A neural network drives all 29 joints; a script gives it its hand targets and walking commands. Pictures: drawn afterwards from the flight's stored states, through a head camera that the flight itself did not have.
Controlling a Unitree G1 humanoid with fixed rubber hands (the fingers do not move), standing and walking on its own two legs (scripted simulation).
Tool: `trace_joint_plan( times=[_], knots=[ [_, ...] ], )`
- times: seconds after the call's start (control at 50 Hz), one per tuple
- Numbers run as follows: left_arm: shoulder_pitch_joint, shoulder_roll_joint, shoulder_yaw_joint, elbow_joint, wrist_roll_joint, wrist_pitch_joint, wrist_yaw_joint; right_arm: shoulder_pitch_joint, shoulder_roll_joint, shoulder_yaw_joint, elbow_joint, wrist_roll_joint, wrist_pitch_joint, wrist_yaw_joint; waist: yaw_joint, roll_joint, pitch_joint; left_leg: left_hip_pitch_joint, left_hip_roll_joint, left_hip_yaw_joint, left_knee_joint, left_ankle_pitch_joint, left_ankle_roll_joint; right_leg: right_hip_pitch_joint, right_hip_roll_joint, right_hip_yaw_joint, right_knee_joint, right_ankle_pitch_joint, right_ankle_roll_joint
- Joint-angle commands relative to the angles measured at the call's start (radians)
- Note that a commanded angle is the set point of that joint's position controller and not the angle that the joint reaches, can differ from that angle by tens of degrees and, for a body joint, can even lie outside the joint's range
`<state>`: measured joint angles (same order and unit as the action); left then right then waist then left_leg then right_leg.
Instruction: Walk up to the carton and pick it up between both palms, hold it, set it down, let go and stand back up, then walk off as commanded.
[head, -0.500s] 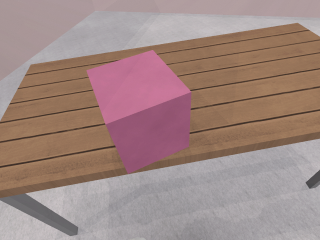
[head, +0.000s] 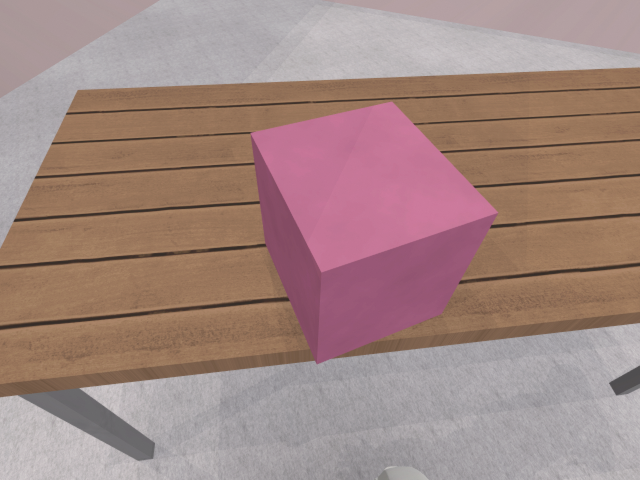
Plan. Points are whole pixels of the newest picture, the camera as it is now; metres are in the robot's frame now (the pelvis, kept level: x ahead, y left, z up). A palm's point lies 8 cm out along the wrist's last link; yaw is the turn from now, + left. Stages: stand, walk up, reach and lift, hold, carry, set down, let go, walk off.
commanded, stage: walk up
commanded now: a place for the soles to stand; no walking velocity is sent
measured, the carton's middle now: (354, 231) +0.43 -0.03 +0.05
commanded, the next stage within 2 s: none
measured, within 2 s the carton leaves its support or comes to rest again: neither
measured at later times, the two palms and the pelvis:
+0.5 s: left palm out of the picture +0.09 +0.24 -0.08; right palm out of the picture +0.09 -0.37 -0.11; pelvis +0.01 -0.07 -0.01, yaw +0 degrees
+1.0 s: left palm out of the picture +0.09 +0.25 -0.09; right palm out of the picture +0.08 -0.37 -0.11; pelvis +0.00 -0.06 -0.01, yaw +1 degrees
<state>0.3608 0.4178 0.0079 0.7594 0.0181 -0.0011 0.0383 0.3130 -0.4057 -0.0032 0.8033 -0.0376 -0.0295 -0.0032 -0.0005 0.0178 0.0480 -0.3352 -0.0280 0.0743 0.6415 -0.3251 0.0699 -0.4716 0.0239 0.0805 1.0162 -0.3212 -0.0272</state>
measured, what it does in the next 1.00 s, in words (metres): steps on the spot: right foot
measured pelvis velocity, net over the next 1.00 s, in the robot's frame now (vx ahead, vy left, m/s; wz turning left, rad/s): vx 0.00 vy -0.06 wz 0.01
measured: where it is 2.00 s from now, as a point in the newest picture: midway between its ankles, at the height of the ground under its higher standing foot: outside the picture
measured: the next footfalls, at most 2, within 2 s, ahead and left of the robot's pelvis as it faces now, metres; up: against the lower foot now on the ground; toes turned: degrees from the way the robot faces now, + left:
right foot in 0.32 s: +0.08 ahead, -0.16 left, +0.00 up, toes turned +3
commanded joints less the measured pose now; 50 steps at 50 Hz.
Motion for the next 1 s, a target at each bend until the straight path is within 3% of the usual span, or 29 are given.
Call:
trace_joint_plan(
  times=[0.0, 0.02, 0.04, 0.08, 0.1, 0.12, 0.14, 0.16, 0.18, 0.2, 0.24, 0.26, 0.3, 0.32, 0.34, 0.38, 0.4, 0.42, 0.46, 0.52, 0.56, 0.58, 0.64, 0.68, 0.76, 0.8, 0.88, 0.9, 0.98],
  knots=[
    [-0.008, 0.156, 0.053, 0.016, -0.008, -0.028, 0.007, 0.109, -0.208, -0.107, -0.012, 0.048, -0.02, -0.041, -0.053, 0.035, -0.124, 0.498, 0.258, -0.271, -0.193, 0.787, -0.154, -0.121, -0.016, 0.027, -0.114, -0.063, 0.047],
    [-0.028, 0.141, 0.052, 0.014, -0.023, -0.026, 0.006, 0.082, -0.203, -0.095, -0.017, 0.037, -0.022, -0.041, -0.041, 0.052, -0.143, 0.511, 0.267, -0.289, -0.155, 0.795, -0.075, -0.105, -0.014, 0.022, -0.15, -0.107, 0.042],
    [-0.029, 0.13, 0.053, 0.005, -0.014, -0.025, 0.007, 0.106, -0.203, -0.108, -0.001, 0.039, -0.019, -0.043, -0.051, 0.013, -0.125, 0.51, 0.284, -0.289, -0.14, 0.802, -0.087, -0.12, -0.02, 0.013, -0.171, -0.105, 0.037],
    [-0.029, 0.147, 0.048, 0.004, -0.018, -0.02, 0.012, 0.083, -0.182, -0.094, -0.02, 0.039, -0.017, -0.044, -0.047, 0.075, -0.151, 0.502, 0.27, -0.307, -0.141, 0.845, -0.151, -0.11, -0.017, 0.025, -0.15, -0.085, 0.027],
    [-0.022, 0.14, 0.044, 0.008, -0.018, -0.022, 0.013, 0.047, -0.211, -0.088, -0.029, 0.037, -0.014, -0.047, -0.038, 0.114, -0.18, 0.492, 0.282, -0.277, -0.137, 0.844, -0.118, -0.084, -0.028, -0.011, -0.186, -0.086, 0.018],
    [-0.022, 0.154, 0.05, 0.01, -0.018, -0.018, 0.019, 0.039, -0.208, -0.097, -0.028, 0.044, -0.016, -0.045, -0.029, 0.058, -0.146, 0.44, 0.292, -0.299, -0.152, 0.86, -0.122, -0.076, -0.035, -0.023, -0.188, -0.07, 0.02],
    [-0.042, 0.16, 0.051, 0.0, -0.019, -0.02, 0.022, 0.046, -0.206, -0.096, -0.022, 0.033, -0.016, -0.045, -0.043, 0.047, -0.137, 0.391, 0.29, -0.27, -0.129, 0.847, -0.071, -0.031, -0.055, -0.055, -0.261, -0.05, 0.017],
    [-0.082, 0.142, 0.046, -0.004, -0.025, -0.03, 0.018, 0.028, -0.202, -0.092, -0.024, 0.026, -0.008, -0.044, -0.053, 0.107, -0.134, 0.39, 0.242, -0.197, -0.112, 0.825, -0.036, -0.039, -0.056, -0.077, -0.301, -0.056, 0.018],
    [-0.049, 0.147, 0.044, -0.017, -0.021, -0.033, 0.015, -0.004, -0.202, -0.09, -0.036, 0.023, -0.009, -0.037, -0.033, 0.086, -0.163, 0.349, 0.263, -0.199, -0.093, 0.85, -0.033, 0.03, -0.059, -0.08, -0.302, -0.042, 0.011],
    [-0.02, 0.133, 0.046, 0.002, -0.024, -0.042, 0.015, -0.034, -0.208, -0.086, -0.038, 0.021, -0.007, -0.035, -0.014, 0.162, -0.155, 0.29, 0.244, -0.162, -0.066, 0.829, -0.011, 0.074, -0.06, -0.091, -0.344, -0.019, 0.0],
    [0.049, 0.145, 0.053, 0.032, -0.023, -0.058, 0.015, -0.07, -0.199, -0.084, -0.038, 0.03, 0.008, -0.023, 0.031, 0.061, -0.198, 0.203, 0.196, -0.108, 0.044, 0.573, 0.001, 0.254, -0.04, -0.078, -0.548, 0.227, -0.014],
    [0.057, 0.183, 0.063, 0.039, -0.014, -0.067, 0.024, -0.114, -0.148, -0.069, -0.06, 0.038, 0.014, -0.02, 0.049, -0.001, -0.201, 0.077, 0.142, -0.067, 0.104, 0.391, -0.021, 0.335, -0.114, 0.042, -0.513, 0.406, -0.059],
    [-0.02, 0.249, 0.083, 0.025, 0.004, -0.071, 0.019, -0.107, -0.119, -0.057, -0.056, 0.049, 0.014, -0.012, 0.027, -0.208, -0.189, -0.107, 0.04, -0.085, 0.188, -0.137, -0.068, 0.389, -0.335, 0.416, -0.562, 0.416, -0.19],
    [-0.095, 0.247, 0.074, 0.009, 0.017, -0.064, 0.015, -0.067, -0.164, -0.066, -0.032, 0.046, 0.023, -0.015, -0.002, -0.136, -0.103, -0.1, 0.047, -0.129, 0.21, -0.274, -0.053, 0.271, -0.346, 0.436, -0.61, 0.166, -0.218],
    [-0.091, 0.263, 0.085, -0.002, 0.008, -0.065, 0.019, -0.039, -0.18, -0.077, -0.017, 0.048, 0.027, -0.011, 0.002, -0.12, -0.118, -0.063, 0.067, -0.148, 0.21, -0.283, -0.039, 0.251, -0.372, 0.424, -0.61, 0.109, -0.235],
    [-0.145, 0.218, 0.065, -0.007, 0.013, -0.059, 0.009, -0.04, -0.192, -0.075, -0.001, 0.034, 0.025, 0.008, -0.031, -0.171, -0.026, -0.038, 0.048, -0.142, 0.142, -0.255, -0.021, 0.118, -0.281, 0.36, -0.63, -0.073, -0.195],
    [-0.171, 0.208, 0.057, -0.015, 0.011, -0.063, 0.008, -0.023, -0.181, -0.078, 0.022, 0.034, 0.025, 0.015, -0.039, -0.116, -0.009, 0.015, 0.052, -0.138, 0.081, -0.213, -0.021, 0.07, -0.251, 0.322, -0.623, -0.085, -0.172],
    [-0.188, 0.214, 0.061, -0.018, 0.011, -0.056, -0.002, -0.002, -0.166, -0.07, 0.035, 0.03, 0.022, 0.017, -0.05, -0.179, -0.006, 0.06, 0.036, -0.072, 0.013, -0.14, -0.02, 0.023, -0.203, 0.224, -0.618, -0.128, -0.135],
    [-0.176, 0.187, 0.053, -0.004, 0.008, -0.061, -0.007, -0.072, -0.166, -0.074, 0.026, 0.017, 0.014, 0.009, -0.023, -0.142, -0.003, 0.115, 0.069, -0.104, -0.072, 0.04, -0.019, 0.017, -0.185, 0.208, -0.59, 0.016, -0.09],
    [-0.172, 0.191, 0.054, -0.016, -0.003, -0.056, -0.01, -0.061, -0.178, -0.084, 0.037, 0.011, 0.01, 0.001, -0.029, -0.087, -0.065, 0.142, 0.109, -0.149, -0.141, -0.005, -0.008, 0.039, -0.198, 0.228, -0.572, -0.08, -0.085],
    [-0.185, 0.165, 0.052, -0.008, -0.01, -0.045, -0.019, -0.124, -0.223, -0.069, 0.027, 0.014, -0.006, 0.0, 0.01, -0.046, -0.023, -0.01, 0.19, -0.285, -0.273, -0.274, 0.025, 0.086, -0.097, 0.099, -0.511, -0.184, -0.039],
    [-0.142, 0.172, 0.059, 0.015, -0.005, -0.04, -0.027, -0.131, -0.229, -0.079, 0.026, 0.014, -0.002, 0.01, 0.022, -0.033, -0.006, -0.079, 0.193, -0.256, -0.278, -0.405, 0.021, 0.135, -0.09, 0.108, -0.52, -0.256, -0.035],
    [-0.169, 0.186, 0.053, 0.028, 0.009, -0.049, -0.032, -0.155, -0.204, -0.069, 0.026, 0.012, 0.003, 0.013, 0.005, -0.018, 0.019, -0.059, 0.126, -0.201, -0.24, -0.344, -0.008, 0.074, -0.114, 0.177, -0.588, -0.306, -0.057],
    [-0.173, 0.186, 0.051, 0.028, 0.003, -0.052, -0.035, -0.119, -0.21, -0.067, 0.024, 0.015, 0.001, 0.016, 0.002, -0.054, 0.004, -0.036, 0.154, -0.254, -0.268, -0.394, 0.0, 0.074, -0.1, 0.152, -0.576, -0.304, -0.041],
    [-0.171, 0.179, 0.06, 0.031, 0.001, -0.056, -0.035, -0.132, -0.203, -0.063, 0.026, 0.01, -0.006, 0.011, 0.008, -0.041, -0.014, -0.035, 0.169, -0.253, -0.28, -0.291, 0.008, 0.132, -0.077, 0.102, -0.527, -0.146, -0.037],
    [-0.175, 0.174, 0.055, 0.024, 0.005, -0.062, -0.034, -0.158, -0.185, -0.057, 0.021, 0.012, -0.005, 0.014, 0.006, -0.01, 0.017, -0.065, 0.144, -0.21, -0.235, -0.239, -0.006, 0.136, -0.105, 0.158, -0.571, -0.137, -0.048],
    [-0.181, 0.192, 0.056, 0.02, 0.009, -0.066, -0.028, -0.137, -0.19, -0.062, 0.016, 0.011, -0.006, 0.013, 0.002, -0.093, -0.057, 0.036, 0.14, -0.181, -0.187, -0.13, -0.008, 0.128, -0.126, 0.163, -0.591, -0.108, -0.048],
    [-0.195, 0.194, 0.053, 0.013, 0.011, -0.064, -0.027, -0.12, -0.19, -0.061, 0.031, 0.008, -0.01, 0.014, -0.017, -0.027, -0.053, 0.033, 0.151, -0.205, -0.221, -0.155, -0.009, 0.129, -0.131, 0.149, -0.551, -0.09, -0.048],
    [-0.155, 0.18, 0.05, 0.021, -0.005, -0.061, -0.029, -0.17, -0.219, -0.056, 0.024, 0.022, -0.015, 0.008, 0.021, -0.028, -0.048, -0.011, 0.192, -0.239, -0.234, -0.118, 0.01, 0.167, -0.089, 0.068, -0.486, 0.048, -0.031]
  ],
)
